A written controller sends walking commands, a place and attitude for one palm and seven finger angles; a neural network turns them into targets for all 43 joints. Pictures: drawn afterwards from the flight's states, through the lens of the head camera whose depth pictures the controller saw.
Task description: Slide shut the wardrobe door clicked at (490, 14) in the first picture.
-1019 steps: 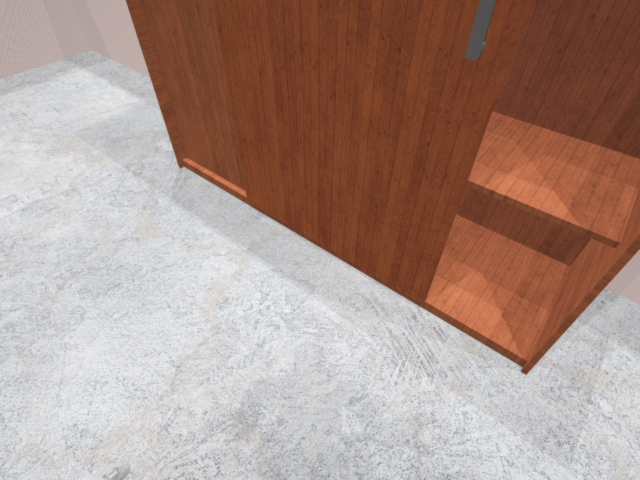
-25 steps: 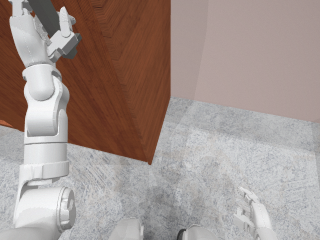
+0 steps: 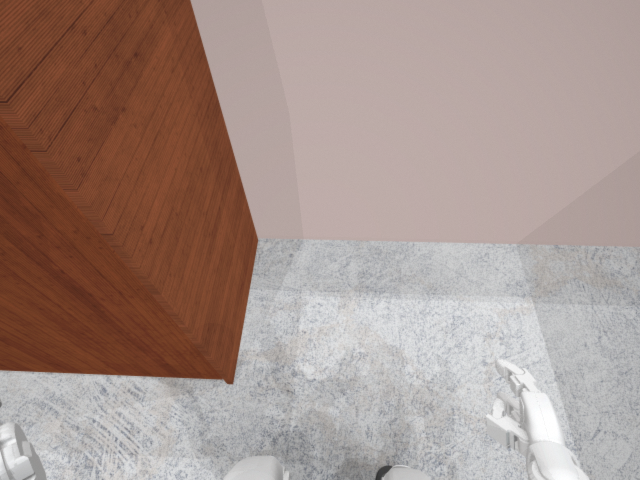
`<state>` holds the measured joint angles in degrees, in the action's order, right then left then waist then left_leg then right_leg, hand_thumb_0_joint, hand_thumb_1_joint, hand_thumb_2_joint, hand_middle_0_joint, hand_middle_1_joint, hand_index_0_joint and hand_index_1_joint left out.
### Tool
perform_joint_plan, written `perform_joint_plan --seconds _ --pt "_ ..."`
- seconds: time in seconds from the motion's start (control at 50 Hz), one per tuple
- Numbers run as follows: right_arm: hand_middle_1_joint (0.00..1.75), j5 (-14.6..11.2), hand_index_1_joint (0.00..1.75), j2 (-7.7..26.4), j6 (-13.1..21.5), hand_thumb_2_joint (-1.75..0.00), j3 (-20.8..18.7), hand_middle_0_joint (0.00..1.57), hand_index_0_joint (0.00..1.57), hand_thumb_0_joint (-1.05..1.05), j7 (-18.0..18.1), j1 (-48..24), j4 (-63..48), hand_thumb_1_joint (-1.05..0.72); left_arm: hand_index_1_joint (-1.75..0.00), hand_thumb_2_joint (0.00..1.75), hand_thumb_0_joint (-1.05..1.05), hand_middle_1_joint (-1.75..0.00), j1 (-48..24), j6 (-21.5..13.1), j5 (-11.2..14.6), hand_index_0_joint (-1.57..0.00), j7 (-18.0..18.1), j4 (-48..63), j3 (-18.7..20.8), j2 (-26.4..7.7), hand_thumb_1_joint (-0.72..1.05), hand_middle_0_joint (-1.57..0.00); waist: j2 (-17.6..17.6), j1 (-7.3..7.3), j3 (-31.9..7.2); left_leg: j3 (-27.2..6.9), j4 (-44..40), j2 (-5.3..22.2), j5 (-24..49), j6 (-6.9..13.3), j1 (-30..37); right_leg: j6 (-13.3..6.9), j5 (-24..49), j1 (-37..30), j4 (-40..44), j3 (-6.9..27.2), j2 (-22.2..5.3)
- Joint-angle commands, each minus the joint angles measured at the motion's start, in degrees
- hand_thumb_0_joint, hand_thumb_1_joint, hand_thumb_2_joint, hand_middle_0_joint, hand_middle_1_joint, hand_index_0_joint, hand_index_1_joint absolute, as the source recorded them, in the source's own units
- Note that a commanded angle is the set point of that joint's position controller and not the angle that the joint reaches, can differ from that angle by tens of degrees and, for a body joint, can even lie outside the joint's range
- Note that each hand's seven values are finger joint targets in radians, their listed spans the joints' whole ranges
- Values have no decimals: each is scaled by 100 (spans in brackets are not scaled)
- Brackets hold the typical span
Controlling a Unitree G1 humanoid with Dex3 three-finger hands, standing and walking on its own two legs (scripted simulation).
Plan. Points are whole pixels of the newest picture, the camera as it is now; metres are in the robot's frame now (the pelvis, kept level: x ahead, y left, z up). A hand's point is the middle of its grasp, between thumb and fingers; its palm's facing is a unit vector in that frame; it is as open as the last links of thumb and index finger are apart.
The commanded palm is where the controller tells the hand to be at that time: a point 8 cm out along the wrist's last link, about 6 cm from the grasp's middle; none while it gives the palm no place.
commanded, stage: stop walking and hold the door there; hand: left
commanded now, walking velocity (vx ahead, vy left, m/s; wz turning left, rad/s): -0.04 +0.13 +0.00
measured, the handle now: out of the picture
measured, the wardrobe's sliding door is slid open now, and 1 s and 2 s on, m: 0.00 0.00 0.00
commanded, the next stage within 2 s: none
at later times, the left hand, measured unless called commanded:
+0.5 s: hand out of the picture +0.35 +0.38 +0.23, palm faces +0.70 -0.69 -0.19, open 6.6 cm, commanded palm +0.29 +0.40 +0.22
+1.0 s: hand out of the picture +0.35 +0.39 +0.23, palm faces +0.64 -0.74 -0.22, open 6.6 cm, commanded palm +0.29 +0.40 +0.22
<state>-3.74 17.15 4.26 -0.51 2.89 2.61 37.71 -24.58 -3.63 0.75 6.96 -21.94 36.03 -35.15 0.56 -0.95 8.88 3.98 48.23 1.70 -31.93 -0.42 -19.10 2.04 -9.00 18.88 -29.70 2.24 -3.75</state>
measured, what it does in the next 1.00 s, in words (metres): steps on the spot: left foot, then right foot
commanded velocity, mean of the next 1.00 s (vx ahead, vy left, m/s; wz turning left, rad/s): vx -0.09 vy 0.08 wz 0.07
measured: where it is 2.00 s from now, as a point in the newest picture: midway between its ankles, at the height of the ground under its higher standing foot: outside the picture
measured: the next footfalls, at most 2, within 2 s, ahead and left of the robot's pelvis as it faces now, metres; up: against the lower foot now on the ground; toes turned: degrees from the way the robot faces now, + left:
left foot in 0.08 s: +0.07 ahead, +0.10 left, +0.00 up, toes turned +6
right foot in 0.34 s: +0.04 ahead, -0.13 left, +0.00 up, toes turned -9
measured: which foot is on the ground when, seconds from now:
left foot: up 0.00-0.06, down 0.08-1.00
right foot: down 0.00-0.10, up 0.12-0.32, down 0.34-1.00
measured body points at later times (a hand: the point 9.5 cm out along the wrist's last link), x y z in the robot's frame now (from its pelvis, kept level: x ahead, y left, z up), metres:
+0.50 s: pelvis -0.01 +0.00 +0.00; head -0.02 +0.01 +0.45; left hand +0.31 +0.41 +0.24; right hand +0.06 -0.28 -0.10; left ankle +0.03 +0.09 -0.73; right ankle +0.00 -0.12 -0.73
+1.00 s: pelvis -0.03 +0.04 +0.00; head -0.02 +0.03 +0.45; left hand +0.31 +0.42 +0.24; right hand +0.09 -0.26 -0.09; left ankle +0.03 +0.10 -0.73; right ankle +0.00 -0.12 -0.73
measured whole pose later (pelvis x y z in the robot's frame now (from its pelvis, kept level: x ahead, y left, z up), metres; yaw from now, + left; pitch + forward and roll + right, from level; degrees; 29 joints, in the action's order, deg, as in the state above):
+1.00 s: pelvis -0.03 +0.04 +0.00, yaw -6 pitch +0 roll -1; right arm -2.6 18.9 1.7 -1.2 6.1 10.5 40.5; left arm -22.1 -5.7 1.1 8.9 -25.5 32.4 -34.8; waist 2.1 0.3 0.2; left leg 8.9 31.3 0.4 -12.4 3.2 -19.2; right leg 2.8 -11.5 17.8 -29.5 -1.3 -3.4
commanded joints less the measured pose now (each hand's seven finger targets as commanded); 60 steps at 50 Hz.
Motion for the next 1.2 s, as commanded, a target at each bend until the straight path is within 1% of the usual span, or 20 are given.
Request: perform_joint_plan --seconds 0.0,0.02,0.06,0.08,0.1,0.12,0.16,0.2,0.26,0.32,0.38,0.5,0.7,0.82,0.88,0.96,1.0,1.04,1.1,1.18 --pt "30 -6 30 535 76 -90 -183 20 20 0 170 79 -627 -90 -140 90 0 -140 -1268 -362 -96 -45 118 1246 452 -2428 90 -45 -728 98 -2923 132 -1947 -161 1587 47 879 -687 3276 -1597 400 741 -1149" --pt "30 -20 30 527 5 -90 -179 20 20 0 181 81 -715 -90 -140 90 0 -140 -1409 -403 -75 -45 82 1582 154 -2158 90 -45 -259 151 -2938 128 -2408 -27 2346 29 1457 -605 2318 -1165 186 533 -884" --pt "30 -5 30 736 85 -90 -280 20 20 0 168 65 -815 -90 -140 90 0 -140 -1611 -569 -56 -45 61 1901 -227 -1801 90 -45 1360 68 -2466 -747 -2927 1292 3410 348 1780 -353 -604 15 -559 -91 -82" --pt "30 -2 30 755 127 -90 -295 20 20 0 128 245 -835 -90 -140 90 0 -140 -1596 -553 -53 -45 53 1757 -365 -1693 90 -45 1765 36 -2369 -1056 -3211 1635 3360 676 1383 -307 -1942 157 -1523 -272 307" --pt "30 -20 30 698 143 -90 -276 20 20 0 97 345 -787 -90 -140 90 0 -140 -1501 -543 -37 -45 -22 1504 -578 -1495 90 -45 1660 79 -2048 -1149 -3539 1662 1879 825 734 -340 -2061 208 -2298 -141 476" --pt "30 52 30 662 177 -90 -221 20 20 0 131 243 -761 -90 -140 90 0 -140 -1506 -537 -119 -45 36 1340 -481 -1640 90 -45 1834 77 -1729 -1119 -3722 1658 1331 823 402 -344 -1812 421 -2561 -35 316" --pt "30 58 30 719 226 -90 -222 20 20 0 216 496 -627 -90 -140 90 0 -140 -1360 -468 -122 -45 144 1217 -208 -2048 90 -45 1545 80 -1566 -815 -3387 1401 2115 840 670 -231 -1232 509 -2290 -121 199" --pt "30 57 30 763 241 -90 -200 20 20 0 255 576 -569 -90 -140 90 0 -140 -1097 -395 -115 -45 173 1111 32 -2260 90 -45 1171 13 -1602 -447 -3162 1244 2620 732 924 -158 -1278 278 -1314 -425 157" --pt "30 83 30 881 300 -90 -174 20 20 0 275 559 -639 -90 -140 90 0 -140 -1076 -425 -66 -45 146 1274 -106 -2131 90 -45 1354 25 -1883 -311 -2811 1082 2445 462 1080 -212 -676 -463 340 -593 215" --pt "30 169 30 930 267 -90 -232 20 20 0 332 557 -653 -90 -140 90 0 -140 -925 -423 -49 -45 146 973 346 -2640 90 -45 296 143 -1849 -32 -2197 524 2000 160 650 -551 892 -613 846 640 -468" --pt "30 123 30 848 266 -90 -294 20 20 0 318 760 -508 -90 -140 90 0 -140 -740 -425 -33 -45 164 771 335 -2438 90 -45 -255 120 -2200 -73 -1986 424 1941 183 964 -555 651 -376 854 717 -545" --pt "30 139 30 869 301 -90 -229 20 20 0 361 675 -405 -90 -140 90 0 -140 -696 -487 -65 -45 171 569 310 -2388 90 -45 764 78 -2161 -345 -2647 911 2577 321 1297 -318 446 -223 469 137 -80" --pt "30 140 30 879 293 -90 -235 20 20 0 357 647 -449 -90 -140 90 0 -140 -748 -577 -59 -45 159 361 134 -2225 90 -45 650 70 -1697 -245 -2987 892 1513 285 977 -333 -196 -48 632 45 -9" --pt "30 153 30 842 130 -90 -304 20 20 0 343 595 -473 -90 -140 90 0 -140 -960 -615 -80 -45 171 530 135 -2322 90 -45 106 75 -2224 -51 -1629 413 3032 129 1172 -541 2093 -100 717 784 -852" --pt "30 134 30 808 38 -90 -321 20 20 0 343 588 -487 -90 -140 90 0 -140 -1089 -588 -83 -45 189 667 28 -2219 90 -45 -288 83 -2469 -127 -1346 257 2809 48 1132 -710 2785 -291 656 849 -1311" --pt "30 92 30 811 -2 -90 -278 20 20 0 361 406 -559 -90 -140 90 0 -140 -1246 -607 -48 -45 183 1066 -316 -1861 90 -45 -93 119 -2475 -378 -1911 446 3516 61 1388 -485 1811 -83 353 365 -1096" --pt "30 84 30 853 -42 -90 -211 20 20 0 369 140 -671 -90 -140 90 0 -140 -1289 -665 -22 -45 168 1277 -560 -1629 90 -45 828 42 -2322 -870 -2484 1027 4073 187 1483 -197 97 175 -263 -309 -404" --pt "30 109 30 791 3 -90 -200 20 20 0 337 96 -745 -90 -140 90 0 -140 -1448 -687 1 -45 162 1473 -675 -1528 90 -45 1562 -39 -2258 -1365 -3490 1412 3257 330 960 -187 -2114 137 -2022 -559 135" --pt "30 95 30 720 94 -90 -192 20 20 0 316 132 -629 -90 -140 90 0 -140 -1785 -690 110 -45 139 1659 -1015 -1202 90 -45 1283 -53 -2314 -745 -3521 1076 2841 86 923 -214 -1927 -29 -2351 -667 121" --pt "30 163 30 697 253 -90 -214 20 20 0 212 48 -579 -90 -140 90 0 -140 -1766 -501 187 -45 142 1588 -1270 -976 90 -45 1286 -151 -2280 -307 -3736 552 3136 -436 919 -265 -1872 -983 -760 -1214 212"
